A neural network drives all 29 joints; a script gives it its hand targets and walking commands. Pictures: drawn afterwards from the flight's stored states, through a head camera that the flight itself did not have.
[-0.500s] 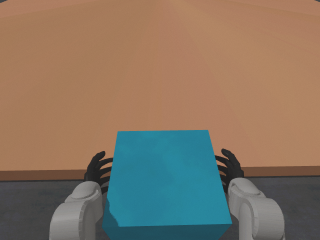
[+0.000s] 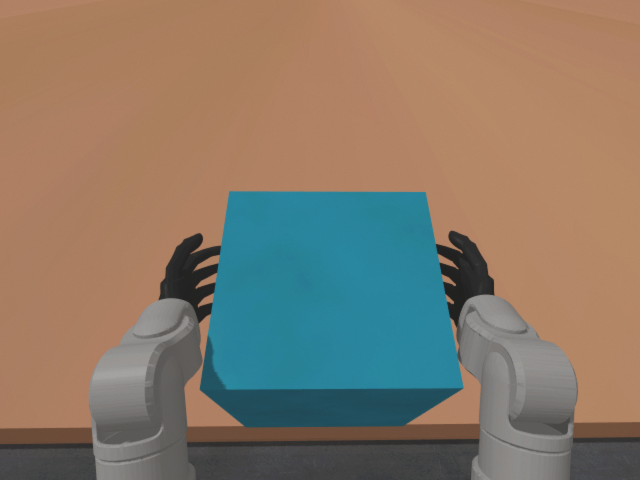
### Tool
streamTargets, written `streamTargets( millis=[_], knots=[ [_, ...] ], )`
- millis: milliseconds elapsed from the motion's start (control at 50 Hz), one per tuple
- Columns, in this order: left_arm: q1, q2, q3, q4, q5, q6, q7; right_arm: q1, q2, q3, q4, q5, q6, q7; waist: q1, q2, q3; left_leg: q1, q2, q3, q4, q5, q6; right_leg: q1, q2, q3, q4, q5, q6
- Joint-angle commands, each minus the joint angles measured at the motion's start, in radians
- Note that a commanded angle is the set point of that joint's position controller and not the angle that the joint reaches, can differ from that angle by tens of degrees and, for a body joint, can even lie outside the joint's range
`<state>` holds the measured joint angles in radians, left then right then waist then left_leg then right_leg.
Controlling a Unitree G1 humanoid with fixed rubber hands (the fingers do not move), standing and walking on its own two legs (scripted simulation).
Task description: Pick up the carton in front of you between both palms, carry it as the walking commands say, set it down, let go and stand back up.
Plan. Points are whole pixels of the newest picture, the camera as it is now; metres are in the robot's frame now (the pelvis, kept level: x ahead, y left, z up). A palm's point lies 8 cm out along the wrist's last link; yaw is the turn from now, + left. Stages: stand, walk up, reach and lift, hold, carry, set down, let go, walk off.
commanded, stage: carry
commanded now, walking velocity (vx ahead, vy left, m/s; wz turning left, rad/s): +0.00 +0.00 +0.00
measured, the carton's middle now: (326, 322) +0.31 +0.00 +0.08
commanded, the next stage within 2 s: none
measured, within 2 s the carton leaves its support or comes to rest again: neither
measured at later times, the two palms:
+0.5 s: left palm (215, 157) +0.55 +0.17 +0.15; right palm (413, 156) +0.56 -0.13 +0.15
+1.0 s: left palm (214, 145) +0.60 +0.18 +0.14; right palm (397, 141) +0.62 -0.12 +0.14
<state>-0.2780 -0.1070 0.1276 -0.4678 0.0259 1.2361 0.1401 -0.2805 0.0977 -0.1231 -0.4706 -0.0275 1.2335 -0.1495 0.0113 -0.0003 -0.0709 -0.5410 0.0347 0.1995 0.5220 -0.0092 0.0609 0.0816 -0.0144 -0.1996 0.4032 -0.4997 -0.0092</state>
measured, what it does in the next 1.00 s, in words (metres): walks ahead: right foot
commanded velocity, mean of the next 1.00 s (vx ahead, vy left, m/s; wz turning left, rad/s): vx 0.00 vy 0.00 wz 0.00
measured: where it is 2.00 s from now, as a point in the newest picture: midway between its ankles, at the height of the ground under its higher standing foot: outside the picture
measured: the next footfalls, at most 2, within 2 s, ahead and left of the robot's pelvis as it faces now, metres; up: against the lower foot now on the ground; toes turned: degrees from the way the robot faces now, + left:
right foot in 0.36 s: +0.24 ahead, -0.10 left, +0.00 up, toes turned -5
left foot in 1.04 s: +0.31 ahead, +0.11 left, +0.00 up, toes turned +9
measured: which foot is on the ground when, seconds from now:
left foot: down 0.00-0.92, up 0.94-1.00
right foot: down 0.00-0.00, up 0.02-0.34, down 0.36-1.00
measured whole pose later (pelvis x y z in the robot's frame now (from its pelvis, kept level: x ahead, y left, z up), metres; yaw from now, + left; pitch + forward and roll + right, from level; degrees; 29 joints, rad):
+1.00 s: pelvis +0.26 +0.01 +0.03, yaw +2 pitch +6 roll +0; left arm -0.53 -0.11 0.23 -0.11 0.06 1.14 0.15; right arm -0.53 0.08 -0.25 -0.11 -0.04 1.14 -0.14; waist 0.03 0.00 -0.01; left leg -0.34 0.01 0.12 0.58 -0.35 0.01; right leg -0.18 -0.01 -0.09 0.38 -0.23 -0.04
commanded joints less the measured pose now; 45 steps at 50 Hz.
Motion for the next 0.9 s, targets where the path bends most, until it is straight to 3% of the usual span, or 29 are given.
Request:
streamTargets(
  millis=[0,20,40,60,80,100,140,180,260,320,340,360,380,400,460,520,560,600,660,680,700,720,740,780,800,820,840,860,880],
  knots=[
    [-0.651,-0.483,-0.588,0.016,-0.297,0.009,-0.070,-0.577,0.495,0.567,0.055,0.291,0.011,0.073,-0.073,0.034,-0.329,0.576,0.097,-0.143,-0.018,0.241,0.021,-0.250,-0.090,-0.015,0.528,0.591,-0.020],
    [-0.702,-0.520,-0.579,0.040,-0.312,0.018,-0.057,-0.650,0.480,0.540,0.095,0.289,0.013,0.059,-0.071,0.260,-0.468,0.864,0.373,-0.569,-0.035,0.402,0.226,-0.561,0.053,0.057,0.846,0.060,0.010],
    [-0.741,-0.511,-0.557,0.060,-0.320,0.021,-0.045,-0.674,0.508,0.534,0.120,0.314,0.014,0.053,-0.067,0.278,-0.491,0.813,0.364,-0.620,-0.118,0.408,0.257,-0.627,0.065,0.164,0.988,-0.070,-0.009],
    [-0.812,-0.548,-0.553,0.055,-0.330,0.019,-0.038,-0.730,0.543,0.528,0.117,0.326,0.011,0.052,-0.066,0.247,-0.462,0.761,0.329,-0.524,-0.105,0.449,0.242,-0.665,0.029,0.198,1.004,-0.047,-0.031],
    [-0.876,-0.584,-0.536,0.077,-0.328,0.015,-0.035,-0.816,0.600,0.530,0.112,0.346,0.007,0.058,-0.061,0.127,-0.442,0.712,0.309,-0.446,-0.091,0.467,0.207,-0.677,-0.009,0.216,0.939,-0.011,-0.047],
    [-0.917,-0.617,-0.522,0.103,-0.325,0.010,-0.036,-0.886,0.644,0.536,0.119,0.361,0.002,0.064,-0.048,0.076,-0.422,0.643,0.287,-0.369,-0.099,0.476,0.176,-0.651,-0.039,0.223,0.841,0.027,-0.047],
    [-0.977,-0.672,-0.511,0.153,-0.309,0.003,-0.040,-0.983,0.705,0.536,0.139,0.374,-0.008,0.076,-0.039,0.069,-0.440,0.587,0.241,-0.271,-0.113,0.482,0.137,-0.558,-0.039,0.199,0.625,0.029,-0.028],
    [-0.992,-0.709,-0.504,0.213,-0.285,-0.005,-0.044,-1.021,0.735,0.530,0.181,0.368,-0.013,0.084,-0.040,0.088,-0.468,0.601,0.228,-0.223,-0.098,0.544,0.147,-0.512,-0.014,0.174,0.474,0.007,-0.013],
    [-1.027,-0.754,-0.497,0.264,-0.261,-0.016,-0.053,-1.045,0.781,0.516,0.240,0.342,-0.015,0.096,-0.039,0.136,-0.494,0.621,0.207,-0.140,-0.006,0.701,0.141,-0.471,0.017,0.122,0.266,0.175,-0.010],
    [-1.042,-0.775,-0.501,0.242,-0.269,-0.013,-0.067,-1.047,0.794,0.508,0.237,0.317,-0.013,0.100,-0.015,0.107,-0.493,0.537,0.151,-0.098,0.079,0.551,0.080,-0.310,-0.012,0.112,0.032,0.504,-0.016],
    [-1.040,-0.775,-0.501,0.235,-0.273,-0.008,-0.074,-1.031,0.786,0.505,0.242,0.303,-0.011,0.097,-0.002,0.064,-0.505,0.430,0.129,-0.100,0.106,0.351,0.044,-0.192,-0.090,0.190,0.038,0.724,-0.045],
    [-1.030,-0.771,-0.506,0.242,-0.264,-0.008,-0.075,-1.010,0.793,0.502,0.229,0.292,-0.005,0.095,-0.011,-0.043,-0.545,0.341,0.067,-0.104,0.123,0.122,-0.002,-0.091,-0.199,0.292,0.185,1.114,-0.119],
    [-1.013,-0.780,-0.508,0.236,-0.264,-0.007,-0.078,-1.022,0.800,0.508,0.213,0.293,-0.001,0.094,0.002,-0.117,-0.555,0.310,0.047,-0.115,0.122,-0.025,-0.018,-0.047,-0.227,0.315,0.203,1.268,-0.145],
    [-1.002,-0.778,-0.510,0.216,-0.268,-0.006,-0.084,-1.028,0.811,0.522,0.194,0.294,0.001,0.095,0.001,-0.142,-0.552,0.321,0.032,-0.112,0.100,-0.067,-0.025,-0.037,-0.222,0.294,0.215,1.335,-0.142],
    [-1.015,-0.778,-0.537,0.170,-0.284,-0.003,-0.093,-1.028,0.806,0.540,0.170,0.293,0.000,0.094,-0.007,-0.092,-0.538,0.395,0.035,-0.107,0.081,0.127,-0.012,-0.109,-0.166,0.240,0.247,1.222,-0.111],
    [-1.002,-0.767,-0.553,0.173,-0.288,-0.002,-0.091,-0.993,0.791,0.547,0.193,0.293,0.001,0.094,-0.014,0.010,-0.547,0.531,0.100,-0.146,0.110,0.563,0.017,-0.241,-0.094,0.182,0.256,0.892,-0.074],
    [-0.987,-0.774,-0.557,0.202,-0.281,0.000,-0.091,-0.971,0.793,0.550,0.224,0.290,0.002,0.099,-0.013,0.048,-0.516,0.555,0.117,-0.147,0.108,0.670,0.029,-0.276,-0.055,0.153,0.196,0.736,-0.052],
    [-0.968,-0.794,-0.558,0.246,-0.274,0.001,-0.098,-0.948,0.809,0.551,0.265,0.283,0.001,0.109,-0.013,0.044,-0.483,0.519,0.097,-0.134,0.100,0.579,0.013,-0.230,-0.061,0.153,0.155,0.817,-0.051],
    [-0.915,-0.838,-0.556,0.327,-0.261,-0.011,-0.118,-0.897,0.853,0.546,0.337,0.259,-0.014,0.125,-0.008,-0.040,-0.469,0.384,0.032,-0.092,0.026,0.229,-0.029,-0.075,-0.126,0.196,0.194,1.200,-0.087],
    [-0.913,-0.858,-0.560,0.339,-0.260,-0.020,-0.125,-0.897,0.871,0.548,0.347,0.255,-0.024,0.130,-0.006,-0.066,-0.458,0.360,0.016,-0.081,-0.030,0.146,-0.038,-0.041,-0.136,0.201,0.205,1.270,-0.098],
    [-0.916,-0.877,-0.566,0.344,-0.262,-0.031,-0.131,-0.908,0.892,0.552,0.352,0.255,-0.035,0.134,-0.002,-0.076,-0.447,0.371,0.007,-0.074,-0.075,0.142,-0.043,-0.039,-0.134,0.197,0.215,1.272,-0.100],
    [-0.922,-0.892,-0.573,0.343,-0.266,-0.043,-0.134,-0.918,0.908,0.558,0.353,0.259,-0.045,0.138,-0.001,-0.065,-0.440,0.420,0.010,-0.075,-0.099,0.224,-0.044,-0.076,-0.120,0.185,0.227,1.200,-0.095],
    [-0.928,-0.902,-0.580,0.339,-0.270,-0.055,-0.136,-0.923,0.921,0.564,0.353,0.263,-0.055,0.141,-0.005,-0.025,-0.439,0.509,0.028,-0.085,-0.092,0.398,-0.039,-0.157,-0.093,0.160,0.244,1.045,-0.082],
    [-0.925,-0.911,-0.591,0.325,-0.270,-0.075,-0.132,-0.925,0.930,0.577,0.347,0.273,-0.072,0.143,-0.014,0.104,-0.424,0.743,0.112,-0.127,0.000,0.910,0.006,-0.398,-0.006,0.075,0.166,0.516,-0.035],
    [-0.926,-0.909,-0.595,0.315,-0.267,-0.083,-0.129,-0.925,0.925,0.582,0.337,0.277,-0.079,0.144,-0.022,0.153,-0.412,0.816,0.147,-0.141,0.025,1.043,0.033,-0.465,0.019,0.054,0.083,0.314,-0.022],
    [-0.930,-0.902,-0.595,0.307,-0.263,-0.089,-0.125,-0.925,0.919,0.588,0.328,0.283,-0.085,0.143,-0.024,0.169,-0.409,0.828,0.156,-0.138,0.057,1.099,0.041,-0.444,0.026,0.043,-0.018,0.328,-0.014],
    [-0.924,-0.893,-0.590,0.305,-0.259,-0.092,-0.121,-0.923,0.912,0.591,0.319,0.287,-0.089,0.141,-0.021,0.154,-0.419,0.779,0.144,-0.129,0.089,1.096,0.031,-0.345,0.033,0.032,-0.078,0.445,-0.014],
    [-0.905,-0.886,-0.586,0.308,-0.258,-0.093,-0.119,-0.911,0.902,0.597,0.316,0.287,-0.093,0.138,-0.006,0.111,-0.431,0.661,0.117,-0.110,0.155,0.944,0.012,-0.193,0.023,0.044,-0.100,0.649,-0.022],
    [-0.883,-0.875,-0.585,0.314,-0.257,-0.095,-0.118,-0.895,0.893,0.603,0.313,0.286,-0.096,0.134,0.011,0.004,-0.448,0.421,0.065,-0.076,0.238,0.593,-0.030,0.049,-0.034,0.104,-0.029,1.065,-0.047]
  ],
)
